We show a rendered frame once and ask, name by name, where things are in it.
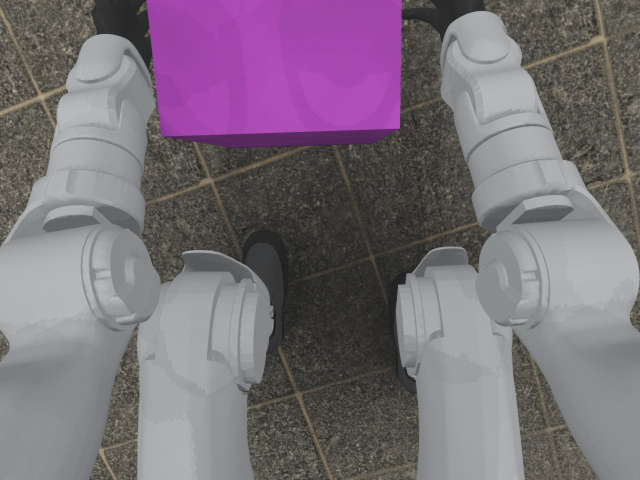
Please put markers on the robot left forearm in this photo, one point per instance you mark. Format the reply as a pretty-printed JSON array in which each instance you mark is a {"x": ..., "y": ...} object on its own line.
[{"x": 98, "y": 150}]

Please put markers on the left robot hand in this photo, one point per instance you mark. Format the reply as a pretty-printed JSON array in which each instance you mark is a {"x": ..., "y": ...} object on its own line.
[{"x": 119, "y": 17}]

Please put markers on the robot right forearm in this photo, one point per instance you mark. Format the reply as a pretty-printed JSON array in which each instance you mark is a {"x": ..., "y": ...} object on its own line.
[{"x": 507, "y": 141}]

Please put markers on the left robot shin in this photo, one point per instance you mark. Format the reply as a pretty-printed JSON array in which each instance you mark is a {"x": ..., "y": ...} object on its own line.
[{"x": 200, "y": 260}]

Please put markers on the carton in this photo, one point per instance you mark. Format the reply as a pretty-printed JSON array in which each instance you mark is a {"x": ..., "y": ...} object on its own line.
[{"x": 276, "y": 73}]

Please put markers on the robot right thigh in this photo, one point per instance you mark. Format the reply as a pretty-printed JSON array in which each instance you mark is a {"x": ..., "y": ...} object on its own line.
[{"x": 468, "y": 415}]

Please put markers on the left robot upper arm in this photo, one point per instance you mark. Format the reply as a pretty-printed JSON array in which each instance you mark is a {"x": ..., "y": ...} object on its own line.
[{"x": 69, "y": 303}]

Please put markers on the right robot hand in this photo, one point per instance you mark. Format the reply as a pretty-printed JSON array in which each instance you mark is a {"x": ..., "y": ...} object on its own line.
[{"x": 448, "y": 11}]

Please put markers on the right robot upper arm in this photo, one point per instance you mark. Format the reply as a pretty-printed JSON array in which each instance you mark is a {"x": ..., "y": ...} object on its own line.
[{"x": 567, "y": 289}]

